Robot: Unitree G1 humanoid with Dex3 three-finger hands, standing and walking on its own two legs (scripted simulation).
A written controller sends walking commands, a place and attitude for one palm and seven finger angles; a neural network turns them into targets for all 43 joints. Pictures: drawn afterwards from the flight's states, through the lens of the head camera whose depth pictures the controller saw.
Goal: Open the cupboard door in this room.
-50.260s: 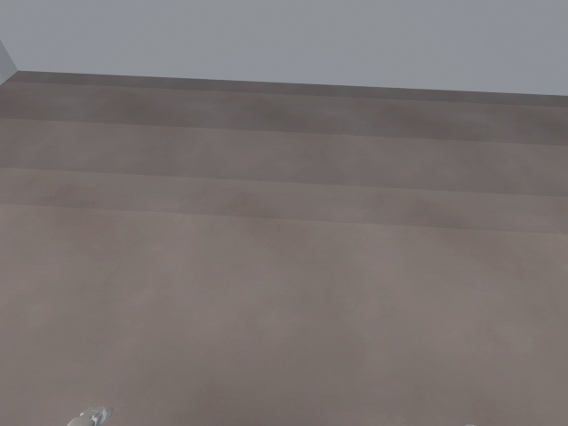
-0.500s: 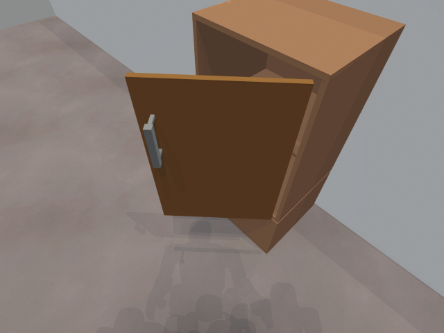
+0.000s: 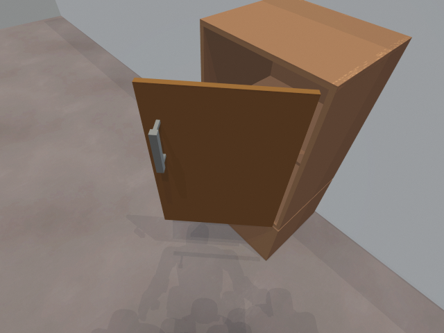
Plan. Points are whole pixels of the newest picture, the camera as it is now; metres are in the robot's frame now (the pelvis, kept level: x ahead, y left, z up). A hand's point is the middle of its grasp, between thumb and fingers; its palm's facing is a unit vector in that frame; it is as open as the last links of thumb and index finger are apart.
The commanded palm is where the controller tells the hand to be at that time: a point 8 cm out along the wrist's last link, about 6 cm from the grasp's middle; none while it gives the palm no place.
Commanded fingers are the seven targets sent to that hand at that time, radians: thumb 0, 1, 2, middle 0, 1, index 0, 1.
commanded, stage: look again from close up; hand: left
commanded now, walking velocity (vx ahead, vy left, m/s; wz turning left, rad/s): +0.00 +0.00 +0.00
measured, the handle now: (159, 147) +0.54 +0.20 -0.02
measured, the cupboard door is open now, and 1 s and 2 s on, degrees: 44 44 44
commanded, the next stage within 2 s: raise the hand with hooked fingers in 0.48 s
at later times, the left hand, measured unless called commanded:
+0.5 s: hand out of the picture +0.04 +0.21 -0.17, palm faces -0.03 -0.97 -0.26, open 7.3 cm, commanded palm none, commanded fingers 0.00 0.90 0.90 -0.20 -0.30 -0.20 -0.30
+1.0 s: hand (110, 328) +0.14 +0.21 -0.07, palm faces +0.04 -1.00 +0.00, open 8.5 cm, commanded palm +0.13 +0.27 -0.05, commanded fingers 0.00 0.39 0.68 -0.24 -0.63 -0.24 -0.63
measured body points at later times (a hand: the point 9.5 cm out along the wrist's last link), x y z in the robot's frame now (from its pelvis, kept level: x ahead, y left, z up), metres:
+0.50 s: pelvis +0.00 +0.00 +0.00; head +0.02 +0.01 +0.45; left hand +0.04 +0.26 -0.15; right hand +0.06 -0.26 -0.14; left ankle +0.02 +0.09 -0.74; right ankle -0.05 -0.11 -0.74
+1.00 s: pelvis -0.06 -0.02 -0.10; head -0.01 -0.01 +0.35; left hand +0.13 +0.26 -0.07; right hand +0.17 -0.26 -0.15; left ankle +0.02 +0.09 -0.74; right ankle -0.05 -0.11 -0.74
